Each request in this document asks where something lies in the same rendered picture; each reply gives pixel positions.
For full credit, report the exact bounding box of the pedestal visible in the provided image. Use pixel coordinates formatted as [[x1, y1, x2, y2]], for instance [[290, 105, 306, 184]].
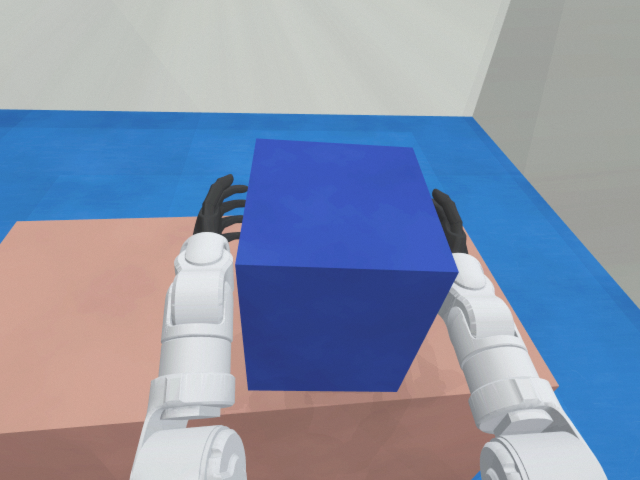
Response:
[[0, 216, 559, 480]]

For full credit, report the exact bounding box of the robot left upper arm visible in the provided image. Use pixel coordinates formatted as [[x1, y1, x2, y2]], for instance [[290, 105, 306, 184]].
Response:
[[131, 425, 247, 480]]

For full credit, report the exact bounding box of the left robot forearm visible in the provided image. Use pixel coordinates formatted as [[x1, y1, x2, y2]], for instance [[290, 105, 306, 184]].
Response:
[[130, 232, 235, 480]]

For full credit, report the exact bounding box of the right robot forearm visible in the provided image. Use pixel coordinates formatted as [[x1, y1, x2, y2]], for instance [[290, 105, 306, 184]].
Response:
[[438, 253, 608, 480]]

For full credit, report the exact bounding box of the right robot hand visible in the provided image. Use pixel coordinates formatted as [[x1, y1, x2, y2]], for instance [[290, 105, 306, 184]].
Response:
[[432, 189, 468, 254]]

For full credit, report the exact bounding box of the left robot hand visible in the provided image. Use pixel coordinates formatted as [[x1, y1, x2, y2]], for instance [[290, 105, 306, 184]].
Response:
[[193, 174, 248, 242]]

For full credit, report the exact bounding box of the carton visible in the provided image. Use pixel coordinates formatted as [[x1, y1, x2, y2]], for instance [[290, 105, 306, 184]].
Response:
[[235, 138, 459, 392]]

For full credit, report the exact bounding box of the robot right upper arm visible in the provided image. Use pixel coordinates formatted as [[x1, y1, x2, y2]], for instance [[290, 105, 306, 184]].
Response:
[[480, 431, 605, 480]]

